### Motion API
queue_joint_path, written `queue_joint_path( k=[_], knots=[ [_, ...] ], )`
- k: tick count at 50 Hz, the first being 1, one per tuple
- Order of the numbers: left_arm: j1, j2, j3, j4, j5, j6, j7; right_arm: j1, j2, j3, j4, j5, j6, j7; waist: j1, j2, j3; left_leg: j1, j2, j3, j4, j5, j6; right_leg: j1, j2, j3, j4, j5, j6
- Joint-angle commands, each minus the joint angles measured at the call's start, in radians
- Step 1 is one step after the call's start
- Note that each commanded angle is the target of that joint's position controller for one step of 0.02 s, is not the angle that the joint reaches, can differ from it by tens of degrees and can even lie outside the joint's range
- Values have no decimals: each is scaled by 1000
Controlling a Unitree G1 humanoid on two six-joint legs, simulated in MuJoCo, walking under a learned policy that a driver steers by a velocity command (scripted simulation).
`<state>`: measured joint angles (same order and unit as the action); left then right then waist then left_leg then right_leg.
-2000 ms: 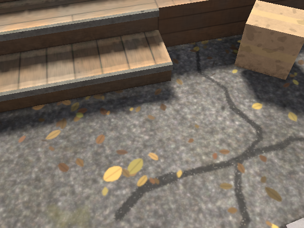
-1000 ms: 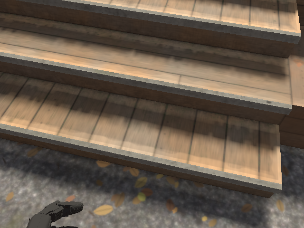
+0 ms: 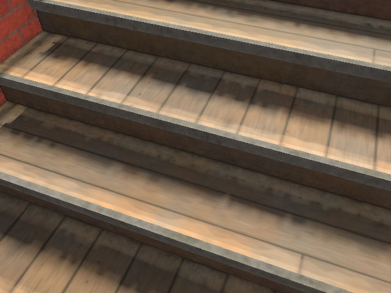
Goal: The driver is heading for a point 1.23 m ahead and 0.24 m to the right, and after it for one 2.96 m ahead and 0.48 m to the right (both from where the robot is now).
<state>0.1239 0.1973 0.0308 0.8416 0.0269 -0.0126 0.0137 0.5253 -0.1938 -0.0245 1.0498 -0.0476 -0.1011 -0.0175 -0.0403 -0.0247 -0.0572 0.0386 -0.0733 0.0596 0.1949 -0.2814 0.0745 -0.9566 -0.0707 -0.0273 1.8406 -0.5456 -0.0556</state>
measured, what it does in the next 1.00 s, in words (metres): climbs: right foot 0.15 m higher, then left foot 0.15 m higher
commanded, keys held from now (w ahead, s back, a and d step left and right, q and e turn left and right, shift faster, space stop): w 1.00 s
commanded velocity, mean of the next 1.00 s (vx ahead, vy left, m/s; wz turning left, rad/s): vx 0.50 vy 0.00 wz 0.00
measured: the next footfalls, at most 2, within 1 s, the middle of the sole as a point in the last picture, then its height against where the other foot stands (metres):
right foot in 0.20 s outside the picture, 0.15 m higher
left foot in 0.80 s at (209, 208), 0.15 m higher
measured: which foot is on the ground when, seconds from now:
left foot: down 0.00-0.20, up 0.22-0.78, down 0.80-1.00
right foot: up 0.00-0.18, down 0.20-0.82, up 0.84-1.00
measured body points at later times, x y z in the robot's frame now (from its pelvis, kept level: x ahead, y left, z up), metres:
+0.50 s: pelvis +0.29 -0.10 +0.13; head +0.31 -0.12 +0.58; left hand +0.21 +0.13 +0.00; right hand +0.49 -0.29 +0.03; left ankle +0.37 +0.04 -0.39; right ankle +0.29 -0.15 -0.59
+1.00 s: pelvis +0.61 -0.08 +0.26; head +0.60 -0.10 +0.71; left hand +0.75 +0.15 +0.16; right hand +0.64 -0.34 +0.10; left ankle +0.65 -0.04 -0.44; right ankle +0.54 -0.21 -0.21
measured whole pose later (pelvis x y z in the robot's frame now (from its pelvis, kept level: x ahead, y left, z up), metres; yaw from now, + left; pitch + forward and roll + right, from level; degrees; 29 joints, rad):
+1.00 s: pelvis +0.61 -0.08 +0.26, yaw -2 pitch +2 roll +3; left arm 0.23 0.16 0.04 0.75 0.03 -0.09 0.01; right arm 0.31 -0.22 -0.06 1.00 -0.03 -0.08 0.00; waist 0.03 -0.01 -0.07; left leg -0.46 -0.09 0.20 0.76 -0.35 0.14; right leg -0.81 0.03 0.11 1.98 -0.14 -0.14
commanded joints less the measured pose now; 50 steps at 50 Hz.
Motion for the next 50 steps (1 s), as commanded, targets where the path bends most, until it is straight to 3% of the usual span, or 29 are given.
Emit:
queue_joint_path(
  k=[1,4,6,8,9,10,11,12,13,14,15,17,21,23,29,33,35,36,38,39,41,42,43,44,45,46,47,49,50],
  knots=[
    [-332,-15,-33,-224,-14,-24,15,110,-138,-16,23,-11,-18,-8,-33,51,233,252,425,-261,-49,145,173,-730,-7,54,267,-209,-52],
    [-447,-71,-89,-350,-19,-17,5,76,-125,8,68,21,-8,-15,2,53,261,6,338,-115,-196,147,99,-559,-40,-67,-36,-213,-67],
    [-267,-78,-101,-322,-13,-1,-15,-81,-124,20,13,70,6,-17,91,2,127,-338,255,33,-256,760,85,220,-1,-128,-466,149,-95],
    [131,17,-50,-176,-27,8,-1,-119,-289,-19,-31,102,-14,-2,237,182,-195,-261,292,38,103,1589,96,720,133,-161,-522,264,-88],
    [304,59,-25,-124,-5,3,2,-163,-337,-50,-38,119,-18,12,333,215,-297,-153,298,18,350,1689,56,837,145,-104,-713,317,-87],
    [374,155,13,-68,21,-3,2,-152,-326,-63,-44,103,-20,26,337,157,-305,-172,223,-44,684,1308,30,910,132,50,-921,255,-104],
    [402,349,61,-2,28,-12,21,-94,-111,-31,-108,88,-26,54,209,-314,-322,-532,-74,-112,1235,1,-43,1033,-240,717,-1273,714,-221],
    [348,326,74,-12,-1,-18,13,-24,-70,-25,-116,35,-27,56,151,-128,-409,-557,-71,-377,1458,21,1,999,-278,940,-1377,754,-173],
    [197,269,63,-5,-13,-22,3,-21,-38,-25,-147,37,-12,63,42,-65,-299,-617,-24,-307,1512,85,2,857,-262,892,-1414,385,-167],
    [98,161,44,23,-23,-29,-4,-78,-28,-16,-183,5,1,58,-10,35,-89,-701,53,-192,1486,128,4,676,-227,794,-1432,60,-136],
    [98,57,22,59,-11,-34,-4,-172,-1,-10,-211,-15,14,49,-1,52,10,-745,81,-182,1500,178,18,548,-185,664,-1415,-23,-115],
    [150,-53,-2,135,11,-57,-8,-196,24,2,-252,5,46,43,-31,-9,57,-792,85,-177,1588,179,38,439,-132,446,-1443,15,-112],
    [240,-15,5,222,-9,-100,-37,-348,84,35,-358,3,62,21,-48,2,100,-1098,86,-204,1666,128,69,499,-82,242,-1482,119,-66],
    [243,4,5,201,-9,-100,-30,-396,46,35,-368,8,60,29,-30,34,97,-1046,82,-106,1473,251,31,462,-53,154,-1545,174,-44],
    [505,38,7,239,-8,-118,-4,-614,112,51,-436,3,58,4,85,-47,106,-1562,128,0,1849,25,27,923,-133,259,-1575,330,-103],
    [616,-20,-10,289,-18,-96,27,-807,120,80,-562,12,59,20,128,-62,155,-1584,164,74,1655,-124,30,1008,-118,230,-1679,508,-100],
    [592,22,1,272,-27,-80,53,-787,119,91,-576,14,75,44,118,-35,123,-1331,177,99,1383,-131,46,993,-144,166,-1827,751,-126],
    [550,7,-9,244,-43,-76,54,-767,98,88,-553,41,80,53,121,33,110,-1116,115,217,1189,-112,54,927,-94,72,-1854,1015,-100],
    [495,88,2,193,-43,-93,47,-562,87,70,-468,65,87,39,16,-83,-119,-619,-35,261,1077,-82,89,899,-102,-14,-1626,1991,-87],
    [492,168,23,178,-39,-109,37,-384,38,48,-428,78,86,27,-68,-165,-186,-517,-35,214,951,-64,107,989,-170,29,-1463,2173,-96],
    [403,189,48,149,-48,-146,7,-150,-79,-5,-343,28,64,17,-189,-201,-293,-226,59,-76,683,-73,170,927,-138,23,-1012,1838,-78],
    [437,67,34,80,-78,-149,-24,-66,-199,-49,-275,13,63,5,-157,202,-364,61,378,-708,399,162,355,479,123,35,-466,899,-11],
    [409,122,62,86,-13,-159,-40,-149,-197,-66,-289,28,77,2,-122,152,-427,-28,397,-1001,139,168,352,437,196,159,-33,433,-17],
    [358,39,54,4,-5,-145,-38,-302,-162,-62,-264,47,63,13,-2,55,-273,-179,391,-834,137,-71,325,325,136,179,102,457,-18],
    [242,-5,37,-52,18,-133,-26,-311,-71,-41,-209,46,49,19,17,-71,-99,-293,365,-709,150,-229,270,211,98,136,136,442,-33],
    [173,-62,19,-97,16,-114,-11,-262,5,-24,-145,22,32,14,38,-83,25,-393,331,-568,173,-219,225,110,76,144,173,409,-61],
    [167,-116,-9,-127,16,-99,-5,-232,80,-4,-87,8,20,11,84,-73,85,-471,288,-450,168,-100,178,56,72,165,230,411,-85],
    [177,-185,-46,-141,2,-67,-2,-164,103,7,-28,4,-4,23,113,-23,108,-476,248,-284,182,17,120,-73,93,183,282,366,-108],
    [186,-166,-47,-143,-3,-53,-1,-167,80,6,-20,10,-16,31,129,-16,128,-483,232,-218,170,53,95,-114,83,178,192,374,-102]
  ],
)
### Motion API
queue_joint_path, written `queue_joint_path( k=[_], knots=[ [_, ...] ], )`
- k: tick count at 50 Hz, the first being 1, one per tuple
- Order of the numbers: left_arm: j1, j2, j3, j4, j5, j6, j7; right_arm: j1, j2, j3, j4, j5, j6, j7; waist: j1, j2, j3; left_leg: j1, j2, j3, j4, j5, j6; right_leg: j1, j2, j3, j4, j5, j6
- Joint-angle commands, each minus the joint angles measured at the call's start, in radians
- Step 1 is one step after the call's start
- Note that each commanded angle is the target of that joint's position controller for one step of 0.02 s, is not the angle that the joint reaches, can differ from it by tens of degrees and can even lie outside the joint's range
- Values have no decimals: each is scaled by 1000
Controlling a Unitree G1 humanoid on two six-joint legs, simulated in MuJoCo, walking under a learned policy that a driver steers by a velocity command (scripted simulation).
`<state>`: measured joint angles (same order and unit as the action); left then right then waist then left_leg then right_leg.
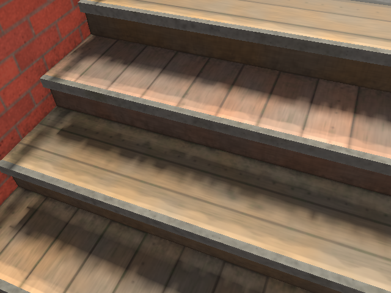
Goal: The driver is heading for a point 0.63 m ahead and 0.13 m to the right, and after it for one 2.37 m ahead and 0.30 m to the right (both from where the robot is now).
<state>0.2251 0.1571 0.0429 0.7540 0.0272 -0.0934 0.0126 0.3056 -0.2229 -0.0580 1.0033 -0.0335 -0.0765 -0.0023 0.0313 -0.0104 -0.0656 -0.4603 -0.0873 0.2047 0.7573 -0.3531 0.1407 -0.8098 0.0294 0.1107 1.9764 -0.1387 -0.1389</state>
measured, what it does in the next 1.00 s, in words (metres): climbs: right foot 0.15 m higher, then left foot 0.15 m higher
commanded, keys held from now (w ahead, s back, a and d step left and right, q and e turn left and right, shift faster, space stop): w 0.54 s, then w+e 0.46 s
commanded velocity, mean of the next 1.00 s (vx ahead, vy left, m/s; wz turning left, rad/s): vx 0.50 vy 0.00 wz -0.15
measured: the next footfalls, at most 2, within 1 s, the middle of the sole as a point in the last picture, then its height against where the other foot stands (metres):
right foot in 0.32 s outside the picture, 0.15 m higher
left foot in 0.86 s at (196, 190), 0.15 m higher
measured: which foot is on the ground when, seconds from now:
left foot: down 0.00-0.34, up 0.36-0.84, down 0.86-1.00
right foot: up 0.00-0.30, down 0.32-0.88, up 0.90-1.00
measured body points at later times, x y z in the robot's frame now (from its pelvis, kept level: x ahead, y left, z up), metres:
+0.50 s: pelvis +0.29 -0.05 +0.13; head +0.28 -0.04 +0.58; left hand +0.33 +0.20 -0.01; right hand +0.39 -0.28 +0.02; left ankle +0.22 +0.08 -0.37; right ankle +0.31 -0.09 -0.55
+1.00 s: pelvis +0.60 -0.01 +0.26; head +0.61 -0.02 +0.71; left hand +0.70 +0.24 +0.14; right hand +0.74 -0.26 +0.16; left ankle +0.70 +0.07 -0.40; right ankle +0.44 -0.09 -0.27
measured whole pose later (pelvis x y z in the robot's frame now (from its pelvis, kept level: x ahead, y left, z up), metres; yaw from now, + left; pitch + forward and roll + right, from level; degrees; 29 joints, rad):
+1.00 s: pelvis +0.60 -0.01 +0.26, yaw -11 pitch +3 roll +3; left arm 0.35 0.20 0.10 0.81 0.03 -0.11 -0.01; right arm 0.10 -0.17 -0.05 0.74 -0.02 -0.06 -0.02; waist 0.03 -0.04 -0.03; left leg -0.66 0.04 0.22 1.00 -0.39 0.08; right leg -0.52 0.03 0.08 1.64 -0.09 -0.10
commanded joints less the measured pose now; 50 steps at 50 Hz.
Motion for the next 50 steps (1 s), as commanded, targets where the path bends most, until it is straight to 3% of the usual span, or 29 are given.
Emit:
queue_joint_path(
  k=[1,4,6,8,11,13,15,16,17,18,19,20,21,23,24,26,29,31,34,37,39,40,42,43,44,45,46,48,50],
  knots=[
    [66,-107,-58,-54,-10,36,3,41,98,48,16,0,-54,24,59,-37,122,-4,247,-322,-416,191,4,-261,-13,11,38,-10,-11],
    [-96,-112,-70,-113,-11,54,25,128,25,48,49,10,-86,45,26,63,107,64,251,-322,-485,199,13,-443,-2,-90,227,-70,-4],
    [-248,-127,-92,-190,6,56,28,184,21,51,82,26,-84,39,19,36,149,88,221,-295,-516,82,-26,-513,-56,-140,79,-96,1],
    [-365,-136,-105,-239,11,60,19,272,36,52,102,28,-71,-2,-27,61,110,191,234,-328,-568,229,-15,-500,-96,-202,-19,-86,8],
    [-415,-118,-107,-255,-8,66,0,332,-27,28,88,38,-51,-58,-69,97,55,409,277,-313,-698,526,51,-340,-124,-232,-380,-232,2],
    [-289,-127,-106,-176,-37,71,-6,267,-17,30,39,38,-47,-58,-14,86,-25,405,256,-152,-601,1175,52,-5,-40,-339,-606,-298,-25],
    [-113,-55,-70,-104,-58,68,5,276,-100,7,-2,37,-54,-44,59,175,-144,487,320,-170,-369,1760,74,258,67,-377,-780,-386,-34],
    [17,6,-49,-67,-44,62,15,230,-114,-2,-13,55,-59,-25,134,234,-197,479,335,-172,-182,1789,61,407,68,-303,-912,-342,-60],
    [150,97,-12,-18,-8,54,15,173,-116,-9,-56,57,-71,-10,193,235,-253,343,281,-171,82,1542,30,571,-24,-55,-1024,-429,-102],
    [231,200,25,39,5,62,28,168,-29,-10,-128,61,-77,27,168,-102,-243,-78,65,-162,537,755,-34,736,-275,548,-1401,-541,-244],
    [158,210,46,49,-13,76,26,144,1,-21,-149,8,-75,50,119,-150,-217,-234,0,-304,926,225,-53,707,-336,903,-1730,-562,-235],
    [41,155,36,72,-19,65,19,114,59,-9,-215,-12,-57,51,6,-48,-75,-340,57,-343,1073,264,-45,555,-342,754,-1700,-746,-180],
    [16,63,18,104,-13,48,10,61,71,1,-257,-21,-52,40,-29,49,47,-402,74,-303,1100,279,-36,414,-316,586,-1649,-681,-136],
    [57,-62,-13,201,16,13,2,41,134,23,-289,-2,-22,15,-85,57,119,-497,72,-319,1219,219,-14,318,-256,316,-1594,-416,-81],
    [76,-73,-16,229,21,-5,-7,48,162,40,-292,2,-4,7,-102,43,131,-534,69,-353,1233,224,-2,317,-225,217,-1601,-322,-42],
    [139,-44,-12,288,4,-23,-20,-3,199,63,-323,1,21,-3,-114,7,162,-671,74,-368,1214,171,8,362,-195,92,-1601,-232,-7],
    [142,12,-13,254,-19,-31,-16,-128,126,62,-372,-12,33,6,-102,19,153,-626,125,-181,954,251,-36,332,-141,-5,-1703,-116,-16],
    [271,41,-13,273,-18,-42,-5,-180,137,67,-377,-5,29,-3,-53,-57,97,-752,144,-122,1098,212,-52,503,-168,62,-1690,53,-62],
    [391,86,6,283,1,-51,14,-381,148,76,-472,-24,19,-9,16,-40,114,-1073,196,-147,1226,39,-39,797,-222,176,-1693,57,-95],
    [479,57,4,299,-5,-18,44,-596,164,105,-596,-17,11,14,76,-59,136,-1103,209,-126,1032,-77,-46,885,-213,190,-1795,98,-103],
    [468,57,12,277,-30,-2,56,-605,151,111,-614,-7,27,37,81,-35,101,-692,193,-53,678,-49,-29,773,-212,103,-1977,344,-118],
    [344,58,2,220,-31,-5,45,-514,157,105,-585,29,24,39,2,-44,74,-379,132,3,469,-26,-5,652,-172,20,-1934,713,-94],
    [342,191,36,173,-32,-28,18,-188,91,59,-481,59,29,13,-126,-137,-185,45,19,-3,396,27,28,728,-226,12,-1615,1483,-67],
    [257,256,57,151,-52,-53,-5,-29,15,30,-447,53,26,-1,-238,-177,-260,185,34,-80,213,89,39,778,-228,6,-1397,1465,-26],
    [248,203,61,125,-71,-76,-25,62,-72,-8,-410,8,15,-19,-251,-140,-368,399,185,-342,103,-38,84,593,-142,7,-1099,1152,10],
    [230,112,57,35,-82,-78,-42,114,-203,-51,-383,-10,11,-19,-226,234,-462,582,506,-906,-211,143,212,283,86,-14,-589,124,76],
    [211,124,69,20,-22,-74,-40,-1,-166,-52,-391,10,30,-22,-167,203,-479,503,501,-1103,-384,84,194,215,73,78,-247,-35,68],
    [163,25,53,-38,31,-35,-28,-147,14,-15,-312,28,9,-15,-40,-39,-128,207,449,-814,-342,-367,127,51,-37,-26,-180,81,51],
    [75,-54,19,-92,25,-13,-23,-72,121,19,-183,-3,-8,-17,1,-3,44,30,408,-602,-356,-230,83,-65,-44,-16,-2,37,13]
  ],
)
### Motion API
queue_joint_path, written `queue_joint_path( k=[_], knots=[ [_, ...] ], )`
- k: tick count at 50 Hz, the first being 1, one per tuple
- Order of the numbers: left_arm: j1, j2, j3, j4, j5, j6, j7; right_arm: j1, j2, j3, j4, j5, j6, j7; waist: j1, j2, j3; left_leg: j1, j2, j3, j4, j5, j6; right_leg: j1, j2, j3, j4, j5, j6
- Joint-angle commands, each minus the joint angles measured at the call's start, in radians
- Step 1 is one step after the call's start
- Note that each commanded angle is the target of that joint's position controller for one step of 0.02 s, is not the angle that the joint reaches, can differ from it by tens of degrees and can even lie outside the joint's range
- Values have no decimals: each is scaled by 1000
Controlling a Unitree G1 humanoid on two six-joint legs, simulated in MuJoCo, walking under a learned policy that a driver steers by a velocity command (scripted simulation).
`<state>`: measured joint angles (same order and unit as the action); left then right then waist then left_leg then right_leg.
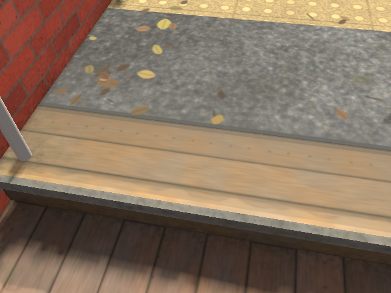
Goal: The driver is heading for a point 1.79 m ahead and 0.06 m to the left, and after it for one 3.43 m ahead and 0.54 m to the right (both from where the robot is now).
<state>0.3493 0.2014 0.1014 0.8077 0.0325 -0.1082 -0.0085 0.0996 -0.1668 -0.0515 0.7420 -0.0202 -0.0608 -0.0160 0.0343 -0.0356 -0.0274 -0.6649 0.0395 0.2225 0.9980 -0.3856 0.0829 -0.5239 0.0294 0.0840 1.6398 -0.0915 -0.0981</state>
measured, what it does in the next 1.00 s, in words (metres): climbs: right foot 0.15 m higher, then left foot 0.15 m higher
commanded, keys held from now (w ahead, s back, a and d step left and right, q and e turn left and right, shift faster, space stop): w+e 0.22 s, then w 0.24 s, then w+q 0.54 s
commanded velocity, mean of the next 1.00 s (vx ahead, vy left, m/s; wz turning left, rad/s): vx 0.50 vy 0.00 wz -0.05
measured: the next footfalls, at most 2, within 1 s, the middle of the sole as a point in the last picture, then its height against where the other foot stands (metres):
right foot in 0.40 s outside the picture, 0.15 m higher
left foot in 0.94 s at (235, 175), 0.15 m higher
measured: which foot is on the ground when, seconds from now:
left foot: down 0.00-0.42, up 0.44-0.92, down 0.94-1.00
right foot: up 0.00-0.38, down 0.40-0.94, up 0.96-1.00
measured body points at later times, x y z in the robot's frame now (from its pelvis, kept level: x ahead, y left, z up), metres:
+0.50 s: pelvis +0.28 -0.07 +0.13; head +0.31 -0.06 +0.58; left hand +0.49 +0.09 +0.02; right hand +0.25 -0.31 +0.00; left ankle +0.14 +0.10 -0.45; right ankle +0.35 -0.14 -0.52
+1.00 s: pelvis +0.58 -0.08 +0.26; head +0.61 -0.11 +0.70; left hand +0.54 +0.15 +0.13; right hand +0.79 -0.27 +0.15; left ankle +0.68 -0.05 -0.37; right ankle +0.38 -0.16 -0.40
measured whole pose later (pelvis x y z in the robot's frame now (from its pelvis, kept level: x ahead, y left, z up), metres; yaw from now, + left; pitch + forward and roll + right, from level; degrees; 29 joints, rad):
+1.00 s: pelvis +0.58 -0.08 +0.26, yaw +1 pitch +3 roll +3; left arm 0.49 0.14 0.03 0.92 0.00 -0.10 0.01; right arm 0.08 -0.15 -0.01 0.64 0.00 0.02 0.02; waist 0.01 0.02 -0.01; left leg -0.80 -0.10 0.22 1.17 -0.44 0.22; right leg -0.15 -0.07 -0.12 0.94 -0.16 -0.04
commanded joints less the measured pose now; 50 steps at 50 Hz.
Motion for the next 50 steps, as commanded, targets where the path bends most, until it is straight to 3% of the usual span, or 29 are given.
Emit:
queue_joint_path(
  k=[1,3,5,9,11,13,15,17,18,19,20,21,22,23,25,26,28,30,32,33,36,38,41,43,45,47,48,49,50],
  knots=[
    [-52,-131,-56,-153,2,20,0,157,72,14,133,-31,-35,0,20,32,34,218,271,-521,-618,-133,111,-413,-32,32,375,-38,-43],
    [-84,-179,-87,-186,-13,46,8,235,69,12,201,-29,-63,16,46,45,64,266,265,-384,-650,19,56,-559,-34,78,418,-56,-61],
    [-104,-125,-81,-197,-14,65,14,189,41,14,195,-24,-81,23,82,33,83,196,245,-234,-702,66,26,-530,-33,66,258,-35,-35],
    [-368,-121,-85,-300,2,89,48,284,-84,-5,228,-29,-115,37,23,78,100,406,297,-195,-821,115,55,-830,-1,13,599,-200,-53],
    [-460,-92,-81,-341,6,95,56,340,-97,-8,240,-25,-114,27,0,34,125,505,275,-137,-849,63,29,-899,-16,-1,483,-258,-53],
    [-553,-112,-100,-387,3,95,40,424,-69,-4,269,-23,-97,7,-26,37,123,526,213,-77,-893,45,12,-847,-46,-75,231,-240,-39],
    [-547,-101,-107,-383,-9,100,-4,455,-104,-14,261,-13,-85,-23,-53,101,64,562,215,-5,-1042,224,66,-612,-112,-209,-62,-246,-51],
    [-450,-153,-124,-328,-29,102,-7,366,-107,-6,221,31,-61,-32,-10,125,-12,539,177,75,-954,1025,97,-210,-47,-331,-363,-338,-81],
    [-351,-135,-107,-285,-36,105,7,418,-168,-19,208,32,-59,-36,4,179,-101,612,229,49,-804,1542,103,-59,41,-390,-375,-364,-80],
    [-191,-98,-89,-239,-39,104,16,423,-224,-33,203,36,-61,-29,63,245,-187,722,264,33,-610,1766,83,32,76,-364,-477,-350,-100],
    [-51,-37,-65,-207,-25,92,21,385,-266,-43,180,53,-66,-3,129,284,-276,745,245,32,-380,1719,53,194,93,-308,-687,-297,-118],
    [24,57,-30,-175,-2,78,19,387,-223,-39,123,50,-79,18,142,232,-337,446,174,-28,-63,1293,8,438,-32,37,-787,-370,-171],
    [57,203,22,-152,-5,88,24,332,-129,-31,27,39,-81,60,124,-115,-370,108,-56,-113,374,203,-72,534,-278,650,-1176,-489,-255],
    [-53,212,35,-179,0,102,23,303,-62,-31,-4,13,-74,69,76,-46,-380,5,-44,-344,697,176,-57,471,-321,816,-1326,-634,-218],
    [-110,114,10,-93,-13,63,9,177,-17,-28,-93,0,-72,47,5,85,-124,-148,-13,-336,912,321,-35,255,-319,591,-1299,-503,-130],
    [-102,45,-8,-35,-5,44,6,169,30,-11,-108,-6,-72,34,-27,87,-36,-210,-20,-346,981,335,-9,172,-296,456,-1243,-345,-125],
    [-47,-61,-42,64,8,21,-6,233,85,14,-90,4,-39,23,-84,57,31,-301,-49,-387,1033,294,27,133,-248,244,-1236,-248,-72],
    [13,-77,-50,125,2,0,-11,224,129,36,-95,1,-6,12,-104,32,75,-443,-64,-424,1042,265,46,153,-236,102,-1232,-190,-27],
    [10,-55,-53,134,0,-18,-5,170,105,36,-105,-6,15,11,-109,47,107,-473,-72,-394,887,308,29,116,-221,-9,-1287,-196,15],
    [58,-15,-50,140,8,-26,-6,96,99,34,-119,1,29,4,-62,2,83,-533,-120,-308,1062,249,25,166,-250,10,-1336,-92,-15],
    [113,39,-49,175,0,-50,-10,-84,122,55,-216,0,38,-25,-59,-45,117,-742,-98,-280,1155,97,47,283,-267,-59,-1419,-67,3],
    [180,10,-58,204,-9,-41,4,-204,110,68,-272,-2,40,-19,-40,-13,133,-710,-68,-219,918,120,50,290,-220,-128,-1469,-106,49],
    [231,56,-52,201,-19,-27,51,-218,71,67,-285,-6,58,24,-24,-44,74,-540,8,-85,636,55,62,419,-238,-194,-1632,155,-18],
    [198,49,-66,169,-53,-14,68,-177,74,69,-233,22,68,39,-46,27,-10,-258,-48,58,417,-25,112,476,-212,-313,-1558,818,-12],
    [220,171,-38,133,-49,-5,90,-69,70,65,-210,34,85,28,-105,-110,-119,-37,-126,112,252,-92,123,587,-310,-302,-1346,1516,-23],
    [133,226,-18,68,-55,2,62,162,-53,22,-138,11,77,28,-195,-177,-256,197,-193,-6,15,-146,171,674,-327,-299,-939,1550,-28],
    [129,194,-22,10,-57,-15,44,211,-142,-12,-127,7,64,33,-200,-108,-324,455,-101,-342,-147,-243,217,399,-270,-289,-644,1185,-5],
    [58,132,-25,-65,-28,-35,-5,195,-241,-55,-118,32,68,34,-187,183,-324,584,102,-984,-530,-454,350,3,16,-231,-150,-6,67],
    [30,107,-13,-114,12,-57,-29,106,-235,-66,-141,18,67,24,-133,142,-344,594,148,-1262,-706,-407,348,-164,26,29,192,-42,62]
  ],
)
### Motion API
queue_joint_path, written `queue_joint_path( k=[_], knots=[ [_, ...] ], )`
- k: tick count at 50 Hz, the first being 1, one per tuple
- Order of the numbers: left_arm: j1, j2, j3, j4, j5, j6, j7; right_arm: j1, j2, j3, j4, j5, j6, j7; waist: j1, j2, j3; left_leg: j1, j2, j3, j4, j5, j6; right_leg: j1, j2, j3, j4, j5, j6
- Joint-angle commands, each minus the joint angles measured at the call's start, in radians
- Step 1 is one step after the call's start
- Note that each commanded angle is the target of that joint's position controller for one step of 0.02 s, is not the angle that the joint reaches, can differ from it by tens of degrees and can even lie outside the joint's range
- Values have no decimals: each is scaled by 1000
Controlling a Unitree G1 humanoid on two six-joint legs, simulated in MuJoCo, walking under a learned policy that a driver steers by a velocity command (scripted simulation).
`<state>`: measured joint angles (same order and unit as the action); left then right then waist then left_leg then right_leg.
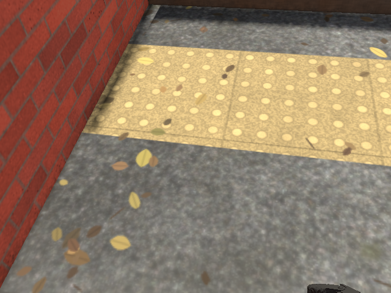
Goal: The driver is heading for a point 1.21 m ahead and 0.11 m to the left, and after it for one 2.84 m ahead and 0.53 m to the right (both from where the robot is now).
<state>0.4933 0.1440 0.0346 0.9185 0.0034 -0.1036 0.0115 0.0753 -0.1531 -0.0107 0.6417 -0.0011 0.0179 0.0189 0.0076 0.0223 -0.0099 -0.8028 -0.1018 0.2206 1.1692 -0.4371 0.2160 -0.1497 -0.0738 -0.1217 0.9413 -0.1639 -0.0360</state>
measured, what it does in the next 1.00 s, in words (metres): climbs, turning left: right foot, then left foot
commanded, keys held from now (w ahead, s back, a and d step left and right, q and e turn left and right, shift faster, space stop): w+q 0.40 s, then w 0.58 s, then w+e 0.02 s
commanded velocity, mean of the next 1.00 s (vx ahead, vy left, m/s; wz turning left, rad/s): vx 0.50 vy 0.00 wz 0.35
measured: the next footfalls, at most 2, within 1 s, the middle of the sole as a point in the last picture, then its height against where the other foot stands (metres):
right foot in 0.50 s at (239, 268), level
left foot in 1.00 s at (158, 227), level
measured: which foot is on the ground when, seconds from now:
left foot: down 0.00-0.52, up 0.54-0.98, down 1.00-1.00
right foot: up 0.00-0.48, down 0.50-1.00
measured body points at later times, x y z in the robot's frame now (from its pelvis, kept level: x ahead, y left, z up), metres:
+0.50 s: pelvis +0.32 -0.01 +0.09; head +0.35 +0.01 +0.54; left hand +0.53 +0.25 +0.03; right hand +0.36 -0.30 -0.02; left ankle +0.10 +0.02 -0.62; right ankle +0.49 -0.07 -0.63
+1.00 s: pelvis +0.58 +0.06 +0.11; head +0.59 +0.07 +0.56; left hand +0.46 +0.31 -0.03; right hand +0.87 -0.05 +0.04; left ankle +0.64 +0.19 -0.63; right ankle +0.49 -0.07 -0.62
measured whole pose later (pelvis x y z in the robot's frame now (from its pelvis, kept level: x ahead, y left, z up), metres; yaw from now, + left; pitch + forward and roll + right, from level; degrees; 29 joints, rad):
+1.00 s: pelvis +0.58 +0.06 +0.11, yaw +20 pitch +2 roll -1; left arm 0.45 0.27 0.04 0.86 0.01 -0.09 -0.01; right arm 0.07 -0.21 -0.01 0.64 -0.05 -0.06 0.01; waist 0.09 0.01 0.00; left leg -0.41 0.01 0.06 0.46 -0.13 0.08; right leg -0.02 0.05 -0.03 0.40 -0.40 -0.05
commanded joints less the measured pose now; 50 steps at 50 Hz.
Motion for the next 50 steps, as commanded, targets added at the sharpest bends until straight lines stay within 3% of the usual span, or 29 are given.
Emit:
queue_joint_path(
  k=[1,2,3,4,5,7,10,14,17,18,21,23,24,25,26,27,28,29,30,32,35,38,41,43,46,47,48,49,50],
  knots=[
    [-166,121,41,-276,36,-65,-46,98,-214,-100,-3,-1,-24,-15,-59,-27,-222,629,309,-1144,-890,-270,167,-647,98,248,981,67,-6],
    [-196,82,27,-308,30,-61,-29,126,-167,-87,40,-12,-46,-21,-27,-126,-84,505,292,-1007,-838,-114,129,-694,71,225,987,44,-16],
    [-233,42,9,-340,29,-50,-9,145,-133,-82,85,-30,-67,-27,-1,-170,7,431,256,-869,-779,97,111,-760,53,209,999,0,-24],
    [-228,5,-12,-360,37,-28,4,150,-89,-69,117,-37,-80,-28,50,-166,22,374,216,-740,-753,269,75,-770,42,216,1019,-15,-31],
    [-196,-2,-24,-362,44,2,12,168,-87,-63,145,-33,-90,-20,81,-140,30,355,169,-604,-734,316,39,-778,21,216,956,-36,-36],
    [-198,48,-26,-362,57,41,10,134,-129,-67,130,-19,-107,-16,104,-113,53,276,102,-474,-774,291,20,-706,-7,203,647,-54,-9],
    [-300,102,-18,-374,63,52,0,221,-178,-71,123,-4,-138,-23,33,-24,3,378,102,-469,-844,573,-14,-667,-27,122,347,82,13],
    [-514,70,-35,-421,42,53,-21,391,-227,-94,129,10,-116,-51,-93,33,-42,693,139,-535,-864,727,-46,-705,10,94,-8,144,51],
    [-634,100,-34,-440,31,50,-39,443,-240,-105,124,-7,-103,-55,-139,59,-14,870,173,-588,-868,747,-23,-756,40,91,-173,127,60],
    [-648,118,-27,-437,38,44,-44,443,-240,-108,117,-11,-101,-50,-139,57,-5,898,185,-597,-850,793,-22,-747,45,95,-210,125,53],
    [-631,131,-24,-428,31,28,-51,411,-257,-112,109,-10,-97,-51,-112,70,-18,887,196,-588,-805,881,-39,-574,78,100,-339,126,20],
    [-494,179,1,-381,29,22,-31,365,-262,-107,99,-9,-111,-43,-46,80,-70,804,180,-562,-709,1088,-89,-271,135,84,-411,95,-9],
    [-391,207,13,-354,35,12,-19,352,-272,-107,102,-16,-124,-36,15,69,-128,798,178,-554,-581,1154,-107,-120,133,87,-452,102,-37],
    [-227,240,28,-321,44,6,-1,322,-244,-99,87,-10,-137,-26,104,59,-197,680,153,-537,-384,1013,-123,100,45,160,-463,114,-79],
    [-68,308,45,-306,68,8,17,362,-169,-78,60,-7,-143,-21,136,-88,-339,540,91,-443,-98,527,-125,324,-192,382,-410,59,-133],
    [-102,341,58,-282,69,14,8,522,-154,-74,69,40,-126,-22,39,-382,-461,271,-67,-326,246,-91,-179,509,-374,885,-536,77,-314],
    [-182,251,50,-317,50,25,-4,459,-214,-78,78,0,-110,-32,31,-141,-341,188,13,-347,312,15,-173,379,-324,867,-604,-53,-297],
    [-257,197,33,-321,39,21,-3,335,-207,-74,49,-11,-106,-27,27,-50,-197,174,31,-349,285,105,-180,231,-276,711,-627,-22,-274],
    [-268,172,27,-305,39,13,-5,281,-199,-70,27,-16,-103,-20,10,17,-108,177,56,-351,230,125,-180,117,-239,597,-645,89,-251],
    [-233,182,26,-261,36,-4,-6,264,-182,-62,9,-31,-79,0,-21,-14,-51,204,84,-346,144,112,-183,7,-176,459,-666,225,-213],
    [-184,191,24,-215,20,-29,-20,282,-158,-54,13,-42,-47,9,-50,-91,-41,232,86,-312,0,112,-187,-37,-135,366,-711,247,-190],
    [-183,207,26,-195,20,-29,-27,176,-137,-39,-18,-51,-37,15,-47,-134,32,218,135,-253,-215,225,-196,-92,-104,294,-767,210,-170],
    [-132,239,35,-168,17,-23,-37,30,-117,-24,-46,-32,-49,17,16,-148,56,295,141,-190,-465,329,-190,-94,-87,237,-792,197,-148],
    [-87,261,40,-143,14,-18,-39,-41,-127,-26,-60,-25,-61,17,50,-130,56,319,129,-168,-550,367,-181,-41,-100,240,-780,185,-147],
    [-74,283,43,-122,9,1,-29,-79,-141,-31,-78,-39,-77,15,60,-105,54,340,114,-145,-626,332,-154,44,-126,257,-727,255,-144],
    [-69,288,43,-115,4,-2,-24,-65,-144,-34,-78,-33,-81,3,50,-98,53,390,100,-137,-654,312,-153,53,-121,248,-694,310,-143],
    [-73,292,42,-106,1,-3,-19,-7,-151,-39,-61,-41,-88,-7,20,-87,28,471,78,-128,-700,288,-142,60,-106,227,-619,427,-134],
    [-71,286,38,-96,4,-2,-14,120,-176,-50,-19,-45,-98,-24,-35,-74,-30,628,67,-135,-737,267,-121,35,-65,186,-482,573,-122],
    [-93,259,28,-109,2,-4,-11,296,-223,-67,20,-68,-106,-40,-118,-34,-126,855,165,-245,-741,199,-79,-101,-26,163,-272,484,-100]
  ],
)
Keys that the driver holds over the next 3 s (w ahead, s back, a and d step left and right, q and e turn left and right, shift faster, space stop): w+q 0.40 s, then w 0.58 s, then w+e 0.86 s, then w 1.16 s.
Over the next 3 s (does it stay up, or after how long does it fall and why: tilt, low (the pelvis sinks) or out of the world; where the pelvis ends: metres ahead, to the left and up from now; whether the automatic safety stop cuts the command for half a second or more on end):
stays up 1.64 -0.10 0.12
